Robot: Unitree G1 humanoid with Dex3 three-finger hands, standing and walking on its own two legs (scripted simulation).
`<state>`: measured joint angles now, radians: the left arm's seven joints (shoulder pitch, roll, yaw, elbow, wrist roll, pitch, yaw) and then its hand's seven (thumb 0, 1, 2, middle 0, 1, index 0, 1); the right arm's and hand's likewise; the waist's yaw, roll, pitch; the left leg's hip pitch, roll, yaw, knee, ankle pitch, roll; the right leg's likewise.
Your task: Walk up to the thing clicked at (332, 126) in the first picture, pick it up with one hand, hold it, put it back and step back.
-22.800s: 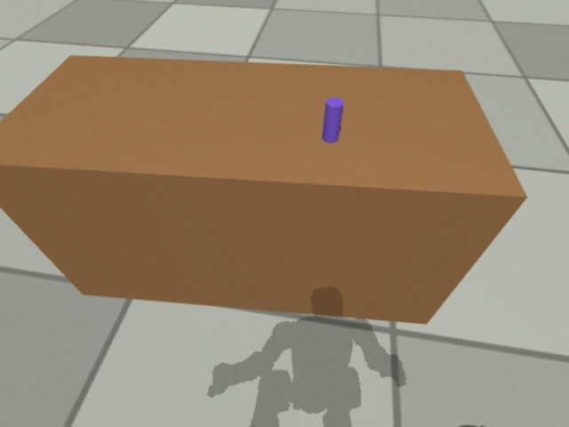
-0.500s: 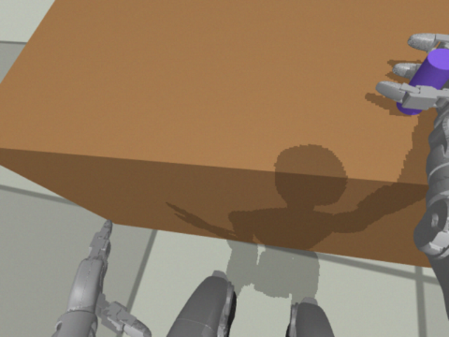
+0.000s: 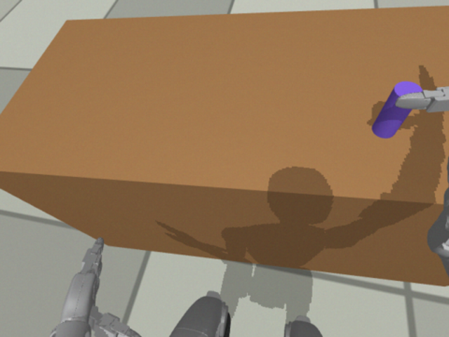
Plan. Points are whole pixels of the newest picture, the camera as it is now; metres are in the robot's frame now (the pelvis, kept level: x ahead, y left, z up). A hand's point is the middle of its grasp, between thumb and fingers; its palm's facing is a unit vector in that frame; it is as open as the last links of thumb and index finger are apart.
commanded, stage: withdraw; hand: right
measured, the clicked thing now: (394, 111) +0.53 -0.21 +0.05
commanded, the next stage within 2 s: rise in 0.02 s
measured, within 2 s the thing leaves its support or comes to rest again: neither
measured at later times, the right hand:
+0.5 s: hand out of the picture +0.46 -0.37 +0.14, palm faces +0.45 +0.84 -0.31, open 17.5 cm
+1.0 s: hand out of the picture +0.23 -0.28 +0.15, palm faces +0.40 +0.81 -0.43, open 17.5 cm
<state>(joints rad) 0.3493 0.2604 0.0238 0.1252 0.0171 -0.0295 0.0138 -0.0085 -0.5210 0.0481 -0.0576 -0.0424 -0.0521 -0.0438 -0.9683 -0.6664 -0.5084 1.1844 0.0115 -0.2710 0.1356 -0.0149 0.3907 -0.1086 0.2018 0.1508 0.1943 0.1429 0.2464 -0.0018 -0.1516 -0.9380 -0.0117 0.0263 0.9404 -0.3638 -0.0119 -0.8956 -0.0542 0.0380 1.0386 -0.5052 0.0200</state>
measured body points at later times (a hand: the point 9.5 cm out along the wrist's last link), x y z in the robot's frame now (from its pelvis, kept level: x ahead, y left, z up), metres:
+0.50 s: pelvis +0.02 +0.00 +0.03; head +0.10 -0.02 +0.48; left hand +0.15 +0.26 -0.03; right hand +0.43 -0.42 +0.16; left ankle +0.04 +0.13 -0.67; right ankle -0.01 -0.13 -0.67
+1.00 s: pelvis +0.03 +0.00 +0.05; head +0.04 +0.03 +0.50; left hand +0.19 +0.27 -0.02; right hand +0.20 -0.32 +0.18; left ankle +0.04 +0.13 -0.67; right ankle -0.01 -0.13 -0.67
